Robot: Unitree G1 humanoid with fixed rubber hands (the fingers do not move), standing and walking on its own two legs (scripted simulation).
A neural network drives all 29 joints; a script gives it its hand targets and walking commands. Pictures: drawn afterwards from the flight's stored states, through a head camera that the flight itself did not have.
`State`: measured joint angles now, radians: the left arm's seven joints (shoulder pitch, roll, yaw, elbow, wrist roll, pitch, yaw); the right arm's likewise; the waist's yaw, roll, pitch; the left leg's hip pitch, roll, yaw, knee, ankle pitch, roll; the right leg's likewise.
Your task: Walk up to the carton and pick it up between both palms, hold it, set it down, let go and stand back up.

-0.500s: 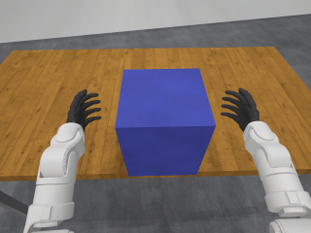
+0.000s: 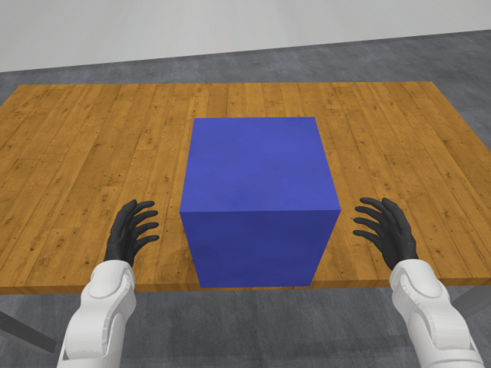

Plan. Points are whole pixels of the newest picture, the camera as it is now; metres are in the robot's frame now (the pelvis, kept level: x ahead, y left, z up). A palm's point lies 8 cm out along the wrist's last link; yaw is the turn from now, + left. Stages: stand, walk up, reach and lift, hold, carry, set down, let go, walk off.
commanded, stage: set down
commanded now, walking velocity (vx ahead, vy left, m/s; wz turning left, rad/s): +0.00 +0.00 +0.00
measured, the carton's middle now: (255, 206) +0.38 +0.00 +0.04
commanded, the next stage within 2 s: let go in 1.48 s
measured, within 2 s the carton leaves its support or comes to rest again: neither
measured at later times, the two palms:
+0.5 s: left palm (123, 320) +0.19 +0.20 +0.01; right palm (406, 313) +0.19 -0.22 +0.02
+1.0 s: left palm (115, 345) +0.17 +0.22 -0.03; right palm (393, 336) +0.17 -0.21 -0.03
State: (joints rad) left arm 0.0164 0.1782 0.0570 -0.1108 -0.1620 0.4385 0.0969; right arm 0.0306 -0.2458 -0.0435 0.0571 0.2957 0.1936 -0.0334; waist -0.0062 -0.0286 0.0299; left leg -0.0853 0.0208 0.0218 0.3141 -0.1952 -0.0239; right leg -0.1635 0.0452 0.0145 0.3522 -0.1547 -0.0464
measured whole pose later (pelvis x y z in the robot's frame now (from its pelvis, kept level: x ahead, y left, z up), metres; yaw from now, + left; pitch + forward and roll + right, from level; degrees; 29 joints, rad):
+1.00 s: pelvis +0.01 +0.01 +0.00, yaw +0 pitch -4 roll +0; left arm 0.34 0.19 -0.07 0.23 -0.09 0.01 0.11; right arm 0.34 -0.17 -0.05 0.34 0.11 -0.12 0.04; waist 0.02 -0.01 0.05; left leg -0.03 0.01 0.02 0.33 -0.23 -0.01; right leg -0.10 0.04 0.02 0.35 -0.17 -0.03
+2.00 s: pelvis +0.02 +0.03 +0.00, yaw +0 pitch -5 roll -1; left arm 0.19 0.18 0.00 0.52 0.01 0.12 0.01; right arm 0.18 -0.19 -0.03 0.80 0.00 -0.25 0.03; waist 0.02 0.00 0.08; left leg -0.04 0.02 0.03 0.42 -0.30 0.01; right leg -0.08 0.04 0.01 0.38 -0.21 -0.01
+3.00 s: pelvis -0.04 +0.05 -0.01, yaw +1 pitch -3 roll +1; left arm 0.42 0.21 0.01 0.95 0.02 -0.01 0.02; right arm 0.39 -0.24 -0.02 0.89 0.00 -0.01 -0.01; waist 0.01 0.00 0.01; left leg -0.21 -0.05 0.04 0.49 -0.22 0.05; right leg -0.28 -0.03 0.03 0.50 -0.17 0.03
